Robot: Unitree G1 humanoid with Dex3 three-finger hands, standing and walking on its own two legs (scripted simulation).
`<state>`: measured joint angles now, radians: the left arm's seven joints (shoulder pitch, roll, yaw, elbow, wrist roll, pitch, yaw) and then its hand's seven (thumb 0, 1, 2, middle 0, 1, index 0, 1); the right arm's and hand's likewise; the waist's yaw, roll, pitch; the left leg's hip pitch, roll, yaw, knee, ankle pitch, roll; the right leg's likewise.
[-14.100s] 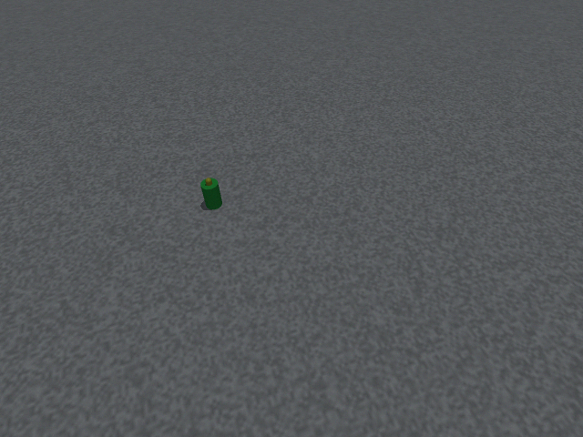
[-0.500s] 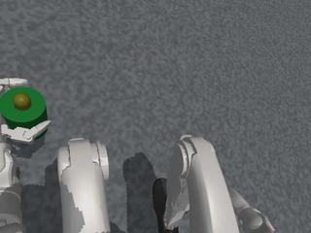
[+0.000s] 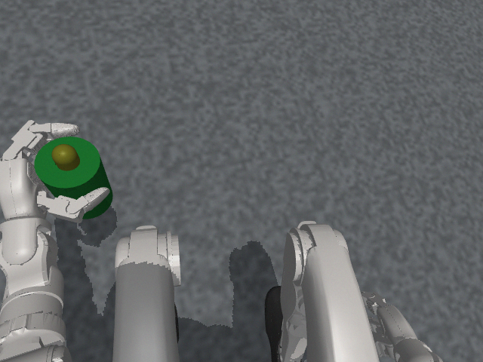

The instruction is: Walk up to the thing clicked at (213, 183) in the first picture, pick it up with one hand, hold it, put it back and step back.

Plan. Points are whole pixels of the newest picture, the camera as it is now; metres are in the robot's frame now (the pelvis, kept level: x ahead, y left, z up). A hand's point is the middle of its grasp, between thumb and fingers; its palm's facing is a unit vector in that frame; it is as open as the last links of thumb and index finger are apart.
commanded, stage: settle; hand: left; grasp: from the side
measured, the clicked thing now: (77, 177) +0.40 +0.27 -0.06
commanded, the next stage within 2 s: lift in 0.72 s
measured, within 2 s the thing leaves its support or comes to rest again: neither
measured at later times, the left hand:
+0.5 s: hand (64, 168) +0.39 +0.26 -0.01, palm faces +0.23 -0.97 -0.06, open 11.1 cm
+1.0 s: hand (60, 159) +0.39 +0.26 +0.01, palm faces +0.22 -0.98 -0.05, open 11.1 cm
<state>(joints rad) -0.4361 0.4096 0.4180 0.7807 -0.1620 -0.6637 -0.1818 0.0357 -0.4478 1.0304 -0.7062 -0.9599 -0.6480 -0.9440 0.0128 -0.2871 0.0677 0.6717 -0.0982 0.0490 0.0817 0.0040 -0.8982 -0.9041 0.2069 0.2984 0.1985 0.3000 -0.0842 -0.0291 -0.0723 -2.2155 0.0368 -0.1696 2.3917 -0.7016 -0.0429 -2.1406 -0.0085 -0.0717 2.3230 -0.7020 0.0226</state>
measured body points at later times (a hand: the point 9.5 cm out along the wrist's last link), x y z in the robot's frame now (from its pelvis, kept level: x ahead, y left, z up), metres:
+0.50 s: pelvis +0.00 +0.00 +0.03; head +0.19 +0.05 +0.43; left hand +0.37 +0.31 +0.00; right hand +0.17 -0.26 -0.10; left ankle +0.08 +0.14 -0.31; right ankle +0.10 -0.13 -0.31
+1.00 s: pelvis +0.00 +0.00 +0.04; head +0.19 +0.05 +0.45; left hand +0.38 +0.31 +0.02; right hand +0.16 -0.26 -0.08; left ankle +0.08 +0.14 -0.31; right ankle +0.10 -0.13 -0.31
